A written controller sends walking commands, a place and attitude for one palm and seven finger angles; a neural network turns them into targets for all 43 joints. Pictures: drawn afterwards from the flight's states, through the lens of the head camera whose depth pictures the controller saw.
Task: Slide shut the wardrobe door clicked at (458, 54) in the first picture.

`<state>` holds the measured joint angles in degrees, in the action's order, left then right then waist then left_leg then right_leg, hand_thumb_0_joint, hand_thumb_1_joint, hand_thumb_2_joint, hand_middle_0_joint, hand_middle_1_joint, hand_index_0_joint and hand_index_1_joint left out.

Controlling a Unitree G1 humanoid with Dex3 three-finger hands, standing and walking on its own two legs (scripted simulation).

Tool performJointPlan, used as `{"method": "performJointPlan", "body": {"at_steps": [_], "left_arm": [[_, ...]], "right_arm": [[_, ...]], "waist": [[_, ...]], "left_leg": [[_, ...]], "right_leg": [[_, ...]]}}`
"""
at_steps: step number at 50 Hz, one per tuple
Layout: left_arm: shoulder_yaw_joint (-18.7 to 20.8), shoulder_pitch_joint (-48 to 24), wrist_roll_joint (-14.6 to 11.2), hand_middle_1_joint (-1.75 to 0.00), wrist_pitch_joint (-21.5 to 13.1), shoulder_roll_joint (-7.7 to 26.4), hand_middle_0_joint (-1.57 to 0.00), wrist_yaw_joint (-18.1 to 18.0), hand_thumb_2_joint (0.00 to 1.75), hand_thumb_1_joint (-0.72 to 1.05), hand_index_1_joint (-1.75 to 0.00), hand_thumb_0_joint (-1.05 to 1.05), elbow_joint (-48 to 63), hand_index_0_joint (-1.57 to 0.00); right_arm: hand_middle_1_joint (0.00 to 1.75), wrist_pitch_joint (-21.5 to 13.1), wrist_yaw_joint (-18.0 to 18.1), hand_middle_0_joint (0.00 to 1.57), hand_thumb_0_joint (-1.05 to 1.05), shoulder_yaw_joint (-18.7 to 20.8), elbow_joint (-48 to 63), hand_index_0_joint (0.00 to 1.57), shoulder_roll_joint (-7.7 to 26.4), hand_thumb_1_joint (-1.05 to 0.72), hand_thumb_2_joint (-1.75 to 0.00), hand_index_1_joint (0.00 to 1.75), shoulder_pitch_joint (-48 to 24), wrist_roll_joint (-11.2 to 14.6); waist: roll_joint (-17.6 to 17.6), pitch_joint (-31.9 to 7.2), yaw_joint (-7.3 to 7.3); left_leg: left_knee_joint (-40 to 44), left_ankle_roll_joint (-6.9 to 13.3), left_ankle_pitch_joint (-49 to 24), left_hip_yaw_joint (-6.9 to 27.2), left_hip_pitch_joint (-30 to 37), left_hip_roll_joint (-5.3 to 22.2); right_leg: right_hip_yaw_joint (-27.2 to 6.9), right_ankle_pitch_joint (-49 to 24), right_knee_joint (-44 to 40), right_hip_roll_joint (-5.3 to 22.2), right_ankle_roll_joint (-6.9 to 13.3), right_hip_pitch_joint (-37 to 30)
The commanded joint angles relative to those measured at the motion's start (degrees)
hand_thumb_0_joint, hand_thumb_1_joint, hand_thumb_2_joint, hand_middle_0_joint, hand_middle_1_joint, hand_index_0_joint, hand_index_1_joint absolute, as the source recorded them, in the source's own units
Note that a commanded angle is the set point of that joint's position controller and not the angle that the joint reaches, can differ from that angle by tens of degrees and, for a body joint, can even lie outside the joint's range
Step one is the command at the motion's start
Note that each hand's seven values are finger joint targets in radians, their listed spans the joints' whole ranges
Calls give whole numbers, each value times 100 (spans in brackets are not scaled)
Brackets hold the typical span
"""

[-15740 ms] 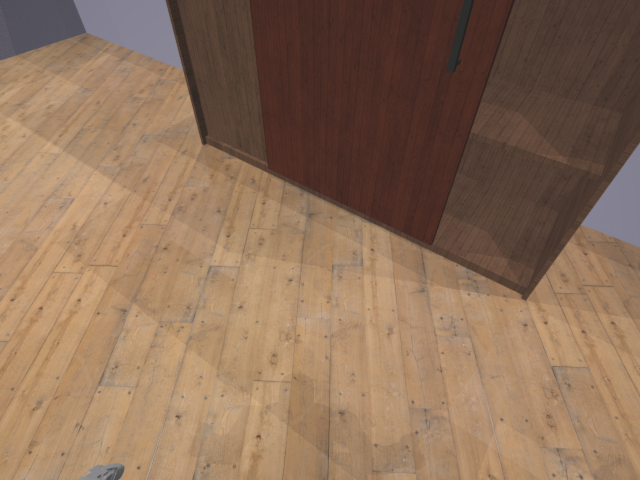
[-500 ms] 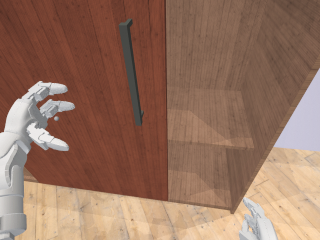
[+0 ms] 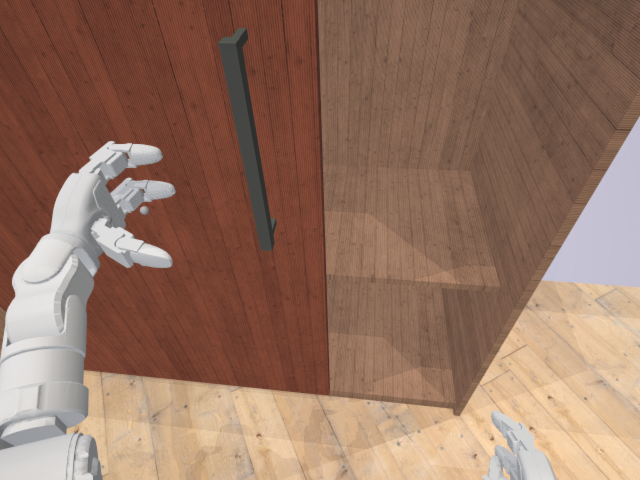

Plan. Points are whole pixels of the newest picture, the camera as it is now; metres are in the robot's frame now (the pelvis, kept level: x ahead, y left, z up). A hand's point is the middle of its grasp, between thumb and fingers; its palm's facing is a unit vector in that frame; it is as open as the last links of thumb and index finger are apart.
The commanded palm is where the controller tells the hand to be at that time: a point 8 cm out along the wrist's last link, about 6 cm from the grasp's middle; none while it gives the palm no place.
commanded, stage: move the hooked fingers beside the handle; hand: left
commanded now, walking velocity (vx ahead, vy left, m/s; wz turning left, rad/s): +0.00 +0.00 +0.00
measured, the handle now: (256, 157) +0.50 +0.13 +0.17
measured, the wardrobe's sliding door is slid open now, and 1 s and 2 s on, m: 0.39 0.39 0.39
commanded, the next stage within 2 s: feel for the door with the fingertips in 1.54 s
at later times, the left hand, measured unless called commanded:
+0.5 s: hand (181, 184) +0.41 +0.20 +0.19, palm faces -0.02 -1.00 -0.02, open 14.0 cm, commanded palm +0.40 +0.25 +0.18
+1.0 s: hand (201, 173) +0.45 +0.19 +0.18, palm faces -0.02 -1.00 -0.03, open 14.0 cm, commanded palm +0.43 +0.24 +0.18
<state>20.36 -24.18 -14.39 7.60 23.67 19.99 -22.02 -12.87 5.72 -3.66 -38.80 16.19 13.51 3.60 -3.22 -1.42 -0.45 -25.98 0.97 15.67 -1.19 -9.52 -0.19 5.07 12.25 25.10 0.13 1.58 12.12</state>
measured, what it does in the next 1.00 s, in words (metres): stands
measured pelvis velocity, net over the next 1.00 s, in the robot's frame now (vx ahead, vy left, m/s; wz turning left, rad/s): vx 0.01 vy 0.01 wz -0.04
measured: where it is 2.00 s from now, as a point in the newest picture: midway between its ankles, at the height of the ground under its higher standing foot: outside the picture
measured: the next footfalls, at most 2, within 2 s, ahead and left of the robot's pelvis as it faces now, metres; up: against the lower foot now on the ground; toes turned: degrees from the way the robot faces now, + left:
none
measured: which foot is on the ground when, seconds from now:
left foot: down 0.00-1.00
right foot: down 0.00-1.00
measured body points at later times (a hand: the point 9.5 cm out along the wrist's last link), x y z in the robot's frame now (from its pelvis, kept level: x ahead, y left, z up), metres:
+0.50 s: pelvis +0.01 +0.00 +0.00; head +0.00 -0.01 +0.45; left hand +0.40 +0.25 +0.19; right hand +0.13 -0.25 -0.10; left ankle -0.02 +0.11 -0.74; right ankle +0.01 -0.10 -0.74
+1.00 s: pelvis +0.01 +0.01 +0.00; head +0.02 -0.01 +0.45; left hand +0.44 +0.24 +0.18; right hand +0.07 -0.26 -0.11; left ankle -0.02 +0.11 -0.74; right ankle +0.01 -0.10 -0.74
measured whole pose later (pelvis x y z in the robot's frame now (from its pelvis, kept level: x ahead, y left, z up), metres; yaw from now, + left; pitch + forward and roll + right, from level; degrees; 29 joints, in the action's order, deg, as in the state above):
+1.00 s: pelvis +0.01 +0.01 +0.00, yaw -2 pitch +3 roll -1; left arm 18.8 -39.6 -9.7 -1.1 23.7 14.6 -44.1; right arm -8.8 3.9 -1.1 -40.8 16.5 20.9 2.6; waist -2.5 -2.4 3.3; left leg -25.8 1.4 16.2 -3.3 -12.8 0.4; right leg 2.9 11.6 24.4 -0.6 1.2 16.0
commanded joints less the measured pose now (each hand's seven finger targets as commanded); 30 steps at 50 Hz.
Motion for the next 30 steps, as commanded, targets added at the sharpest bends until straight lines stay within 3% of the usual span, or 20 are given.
{"method": "performJointPlan", "body": {"at_steps": [1, 3, 9, 11, 15, 16, 18, 20, 21, 22, 23, 25, 28, 29, 30], "left_arm": [[229, -2525, -61, -120, -399, 1331, -30, -53, 30, -50, -120, 0, 1128, -30], [532, -2302, -37, -120, -394, 1641, -30, -115, 30, -50, -120, 0, 944, -30], [275, -2694, -7, -120, -487, 1383, -30, -172, 30, -50, -120, 0, 1006, -30], [298, -2820, -5, -120, -473, 1430, -30, -189, 30, -50, -120, 0, 658, -30], [44, -3256, 77, -120, -541, 1313, -30, -228, 30, -50, -120, 0, 521, -30], [37, -3412, 79, -120, -573, 1315, -30, -254, 30, -50, -120, 0, 451, -30], [157, -3445, 107, -120, -660, 1461, -30, -296, 30, -50, -120, 0, 369, -30], [-91, -3783, 120, -120, -736, 1221, -30, -309, 30, -50, -120, 0, 455, -30], [-66, -3730, 110, -120, -726, 1201, -30, -337, 30, -50, -120, 0, 233, -30], [-20, -3816, 115, -120, -740, 1251, -30, -359, 30, -50, -120, 0, 109, -30], [151, -3660, 142, -120, -753, 1430, -30, -392, 30, -50, -120, 0, -98, -30], [41, -3690, 181, -120, -750, 1300, -30, -403, 30, -50, -120, 0, -202, -30], [100, -3843, 271, -120, -784, 1432, -30, -466, 30, -50, -120, 0, -640, -30], [39, -4068, 280, -120, -838, 1415, -30, -479, 30, -50, -120, 0, -569, -30], [90, -4181, 291, -120, -885, 1468, -30, -500, 30, -50, -120, 0, -601, -30]], "right_arm": [[30, -266, 25, 20, 0, 285, 874, 20, 690, -90, -90, 30, -544, 25], [30, -218, 13, 20, 0, 304, 852, 20, 729, -90, -90, 30, -477, -4], [30, -160, -12, 20, 0, 321, 868, 20, 694, -90, -90, 30, -432, 7], [30, -114, 13, 20, 0, 326, 783, 20, 721, -90, -90, 30, -349, 9], [30, -78, 23, 20, 0, 323, 742, 20, 720, -90, -90, 30, -296, 17], [30, -80, 30, 20, 0, 329, 707, 20, 729, -90, -90, 30, -266, 13], [30, -71, 27, 20, 0, 359, 679, 20, 755, -90, -90, 30, -188, -14], [30, -74, 21, 20, 0, 349, 670, 20, 719, -90, -90, 30, -163, -11], [30, -70, 13, 20, 0, 347, 641, 20, 715, -90, -90, 30, -134, -16], [30, -62, 13, 20, 0, 361, 584, 20, 738, -90, -90, 30, -76, -25], [30, -40, 1, 20, 0, 373, 556, 20, 768, -90, -90, 30, -14, -47], [30, -7, -27, 20, 0, 367, 585, 20, 747, -90, -90, 30, 5, -37], [30, 56, -41, 20, 0, 390, 516, 20, 788, -90, -90, 30, 129, -45], [30, 66, -48, 20, 0, 388, 531, 20, 775, -90, -90, 30, 146, -45], [30, 65, -48, 20, 0, 399, 533, 20, 778, -90, -90, 30, 196, -54]], "waist": [[44, -1340, 52], [191, -1410, -45], [19, -1463, 43], [289, -1335, 112], [-28, -1284, 188], [48, -1285, 218], [120, -1504, 177], [-85, -1617, 243], [54, -1562, 235], [142, -1558, 259], [295, -1530, 193], [180, -1555, 197], [267, -1400, 222], [123, -1474, 261], [198, -1583, 261]], "left_leg": [[327, 75, -1431, 296, 272, 39], [309, 79, -1531, 281, 184, 46], [286, 76, -1656, 264, 288, 43], [305, 91, -1471, 251, 191, 55], [324, 83, -1321, 271, 191, 51], [320, 84, -1293, 285, 209, 52], [283, 91, -1439, 278, 266, 60], [278, 67, -1614, 305, 397, 59], [278, 70, -1552, 305, 345, 60], [276, 74, -1554, 291, 331, 63], [274, 82, -1559, 282, 219, 64], [291, 78, -1566, 235, 152, 47], [289, 83, -1462, 211, 6, 67], [292, 79, -1470, 216, 23, 60], [281, 85, -1490, 229, 52, 59]], "right_leg": [[-296, -1411, -193, 96, 30, -549], [-298, -1511, -176, 94, 30, -675], [-326, -1645, -158, 94, 39, -625], [-327, -1539, -189, 82, 19, -544], [-342, -1329, -223, 93, 42, -428], [-343, -1304, -234, 85, 39, -394], [-343, -1409, -208, 72, 44, -498], [-341, -1550, -175, 78, 59, -486], [-337, -1514, -181, 72, 50, -457], [-337, -1556, -188, 69, 45, -454], [-337, -1560, -196, 63, 46, -511], [-359, -1651, -162, 83, 46, -551], [-363, -1533, -184, 72, 47, -453], [-373, -1557, -170, 81, 53, -479], [-376, -1579, -156, 73, 53, -505]]}}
